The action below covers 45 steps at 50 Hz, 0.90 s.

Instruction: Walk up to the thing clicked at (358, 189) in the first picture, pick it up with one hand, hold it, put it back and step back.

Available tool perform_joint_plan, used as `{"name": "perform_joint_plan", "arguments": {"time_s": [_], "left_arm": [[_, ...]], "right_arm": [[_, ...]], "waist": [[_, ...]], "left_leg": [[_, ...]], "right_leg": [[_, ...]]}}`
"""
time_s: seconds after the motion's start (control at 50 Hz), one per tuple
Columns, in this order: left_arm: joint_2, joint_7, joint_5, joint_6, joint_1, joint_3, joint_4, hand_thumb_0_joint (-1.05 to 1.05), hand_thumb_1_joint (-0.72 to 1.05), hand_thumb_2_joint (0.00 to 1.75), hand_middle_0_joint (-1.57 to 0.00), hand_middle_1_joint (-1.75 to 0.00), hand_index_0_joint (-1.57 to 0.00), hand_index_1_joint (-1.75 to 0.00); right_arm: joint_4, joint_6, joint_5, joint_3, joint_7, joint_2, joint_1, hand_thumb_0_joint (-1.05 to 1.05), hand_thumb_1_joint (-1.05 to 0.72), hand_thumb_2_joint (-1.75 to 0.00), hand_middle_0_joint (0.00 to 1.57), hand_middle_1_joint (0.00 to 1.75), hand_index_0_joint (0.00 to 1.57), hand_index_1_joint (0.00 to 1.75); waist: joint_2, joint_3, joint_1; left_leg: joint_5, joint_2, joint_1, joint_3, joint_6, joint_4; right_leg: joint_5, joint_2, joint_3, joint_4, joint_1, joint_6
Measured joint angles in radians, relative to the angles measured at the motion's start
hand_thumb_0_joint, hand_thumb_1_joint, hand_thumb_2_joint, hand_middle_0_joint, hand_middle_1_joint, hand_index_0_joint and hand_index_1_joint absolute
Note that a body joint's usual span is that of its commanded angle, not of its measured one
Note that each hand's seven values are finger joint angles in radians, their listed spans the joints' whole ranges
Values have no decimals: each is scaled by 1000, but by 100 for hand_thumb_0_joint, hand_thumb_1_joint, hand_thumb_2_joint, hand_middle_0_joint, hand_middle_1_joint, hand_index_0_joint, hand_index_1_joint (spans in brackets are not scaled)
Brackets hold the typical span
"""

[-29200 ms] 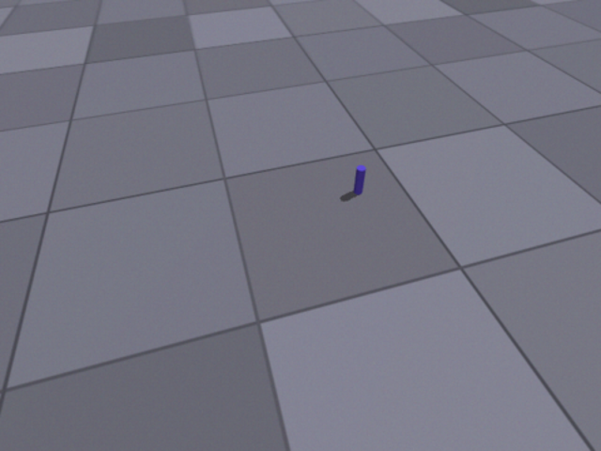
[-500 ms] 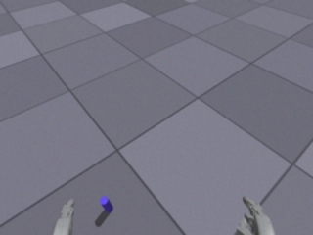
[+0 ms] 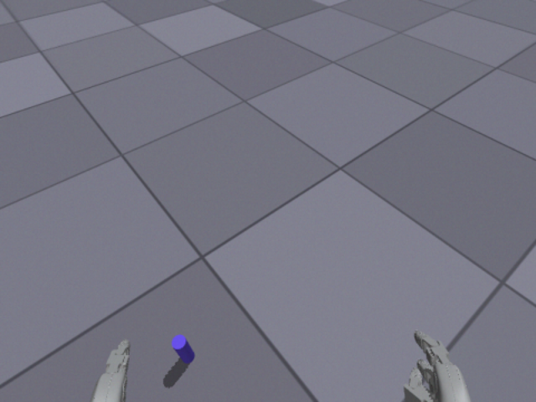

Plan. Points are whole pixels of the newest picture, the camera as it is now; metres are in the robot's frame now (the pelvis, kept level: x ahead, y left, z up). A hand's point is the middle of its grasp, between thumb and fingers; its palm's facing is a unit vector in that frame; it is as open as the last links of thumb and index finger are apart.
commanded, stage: home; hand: left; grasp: from the side
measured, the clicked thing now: (183, 349) +0.42 +0.29 -0.65
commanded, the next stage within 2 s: stand in 0.30 s
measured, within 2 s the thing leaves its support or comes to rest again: neither
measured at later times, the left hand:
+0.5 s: hand (148, 401) +0.17 +0.19 -0.06, palm faces +0.10 -0.95 -0.28, open 17.2 cm
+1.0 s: hand out of the picture +0.16 +0.20 -0.08, palm faces +0.00 -0.95 -0.33, open 7.8 cm
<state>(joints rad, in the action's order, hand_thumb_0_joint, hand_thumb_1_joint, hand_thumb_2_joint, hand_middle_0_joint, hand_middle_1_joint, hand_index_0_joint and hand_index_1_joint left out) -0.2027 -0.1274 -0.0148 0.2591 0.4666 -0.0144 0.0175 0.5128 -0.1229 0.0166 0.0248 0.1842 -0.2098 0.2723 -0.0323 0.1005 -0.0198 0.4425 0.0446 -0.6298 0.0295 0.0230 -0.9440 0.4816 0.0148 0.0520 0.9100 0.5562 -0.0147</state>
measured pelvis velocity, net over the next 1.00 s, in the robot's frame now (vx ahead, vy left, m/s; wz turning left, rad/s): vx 0.00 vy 0.00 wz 0.00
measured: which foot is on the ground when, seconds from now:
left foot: down 0.00-1.00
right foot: down 0.00-1.00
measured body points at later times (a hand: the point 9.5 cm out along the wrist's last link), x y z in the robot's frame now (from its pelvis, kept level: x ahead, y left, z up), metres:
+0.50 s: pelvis +0.00 +0.01 +0.00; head +0.02 +0.01 +0.45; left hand +0.16 +0.24 -0.04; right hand +0.16 -0.24 -0.07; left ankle +0.02 +0.13 -0.69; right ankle -0.01 -0.11 -0.69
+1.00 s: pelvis +0.00 +0.00 +0.01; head +0.02 +0.01 +0.46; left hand +0.16 +0.25 -0.06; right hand +0.16 -0.24 -0.09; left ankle +0.02 +0.13 -0.69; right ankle -0.01 -0.11 -0.69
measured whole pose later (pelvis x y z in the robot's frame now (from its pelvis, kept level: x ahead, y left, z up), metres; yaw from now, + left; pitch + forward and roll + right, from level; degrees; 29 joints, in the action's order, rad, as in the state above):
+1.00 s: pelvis +0.00 +0.00 +0.01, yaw +0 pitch +4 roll +0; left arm -0.25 -0.07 0.06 0.11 0.33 -0.02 0.30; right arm 0.67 -0.07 -0.07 0.02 0.10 -0.23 0.20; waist 0.00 0.03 0.01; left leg 0.42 0.02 -0.53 0.01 0.01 -0.88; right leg 0.47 -0.01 0.03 0.88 0.48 -0.01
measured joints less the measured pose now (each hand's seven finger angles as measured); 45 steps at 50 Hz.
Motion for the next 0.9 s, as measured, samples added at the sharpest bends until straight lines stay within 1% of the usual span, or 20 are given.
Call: {"name": "perform_joint_plan", "arguments": {"time_s": [0.44,0.52,0.62,0.74,0.84,0.9], "left_arm": [[-3,-2,2,-6,-2,1,1,-1,-55,5,-5,-6,-5,-5],[-2,-3,2,-8,-1,0,-1,-1,-48,12,-10,-12,-10,-11],[-1,-2,2,-7,-2,0,0,-1,-26,35,-15,-21,-15,-21],[1,-2,1,-5,-2,0,-1,-1,14,67,-19,-27,-19,-27],[0,-3,1,-4,-3,0,0,0,50,81,-20,-29,-20,-29],[-1,-3,0,-4,-2,1,1,0,66,85,-20,-30,-20,-29]], "right_arm": [[3,-5,-3,1,-1,5,8,1,-90,-90,20,30,20,30],[3,-5,-3,1,-1,5,7,1,-90,-90,20,30,20,30],[4,-4,-3,2,-2,4,5,1,-90,-90,20,30,20,30],[4,-3,-3,2,-2,5,5,1,-90,-90,20,30,20,30],[3,-4,-3,3,-2,5,5,1,-90,-90,20,30,20,30],[2,-3,-3,3,-2,5,5,1,-90,-90,20,30,20,30]], "waist": [[0,-1,3],[0,-1,4],[1,-2,4],[3,0,3],[2,0,3],[1,0,3]], "left_leg": [[4,-3,2,-6,-7,-2],[5,-3,2,-6,-7,-3],[5,-3,3,-5,-7,-2],[4,-3,5,-4,-6,1],[4,-3,6,-4,-6,2],[4,-3,5,-4,-6,2]], "right_leg": [[-1,-3,-6,-4,-3,7],[0,-3,-6,-3,-3,8],[0,-3,-5,-4,-5,7],[0,-2,-4,-7,-7,7],[0,-3,-4,-7,-8,6],[0,-2,-4,-8,-7,6]]}}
